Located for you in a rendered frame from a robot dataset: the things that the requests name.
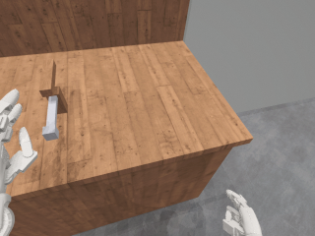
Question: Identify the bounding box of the right robot hand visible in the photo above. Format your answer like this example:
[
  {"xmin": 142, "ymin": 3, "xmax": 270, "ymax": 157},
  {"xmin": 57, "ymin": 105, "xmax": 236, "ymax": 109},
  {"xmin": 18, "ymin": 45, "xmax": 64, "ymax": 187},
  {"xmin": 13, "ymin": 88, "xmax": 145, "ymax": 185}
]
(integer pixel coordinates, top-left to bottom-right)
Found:
[{"xmin": 222, "ymin": 189, "xmax": 263, "ymax": 236}]

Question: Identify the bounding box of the robot left forearm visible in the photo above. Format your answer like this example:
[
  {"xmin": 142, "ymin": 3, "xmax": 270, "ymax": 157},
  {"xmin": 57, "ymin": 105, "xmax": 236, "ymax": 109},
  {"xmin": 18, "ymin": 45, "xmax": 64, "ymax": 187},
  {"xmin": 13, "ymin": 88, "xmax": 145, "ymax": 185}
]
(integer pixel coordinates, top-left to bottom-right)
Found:
[{"xmin": 0, "ymin": 193, "xmax": 15, "ymax": 236}]

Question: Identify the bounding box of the left robot hand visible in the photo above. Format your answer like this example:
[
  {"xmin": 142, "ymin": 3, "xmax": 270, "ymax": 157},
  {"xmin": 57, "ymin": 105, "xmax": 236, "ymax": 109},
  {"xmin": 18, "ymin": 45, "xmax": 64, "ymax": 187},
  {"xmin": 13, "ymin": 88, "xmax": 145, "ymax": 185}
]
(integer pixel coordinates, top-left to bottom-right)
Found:
[{"xmin": 0, "ymin": 89, "xmax": 38, "ymax": 194}]

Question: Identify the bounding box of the tap lever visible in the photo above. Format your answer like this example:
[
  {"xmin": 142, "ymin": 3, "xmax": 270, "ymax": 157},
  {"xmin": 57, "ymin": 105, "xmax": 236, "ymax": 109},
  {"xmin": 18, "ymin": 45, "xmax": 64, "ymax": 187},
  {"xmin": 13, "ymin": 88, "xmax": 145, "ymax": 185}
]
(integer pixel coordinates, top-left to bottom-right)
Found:
[{"xmin": 42, "ymin": 95, "xmax": 59, "ymax": 141}]

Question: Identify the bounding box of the counter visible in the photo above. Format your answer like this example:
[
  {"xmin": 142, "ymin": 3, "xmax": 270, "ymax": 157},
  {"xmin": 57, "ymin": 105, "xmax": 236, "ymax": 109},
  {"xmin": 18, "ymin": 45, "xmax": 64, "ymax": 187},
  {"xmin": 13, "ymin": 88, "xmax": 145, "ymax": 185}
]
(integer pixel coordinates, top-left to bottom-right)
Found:
[{"xmin": 0, "ymin": 0, "xmax": 254, "ymax": 236}]

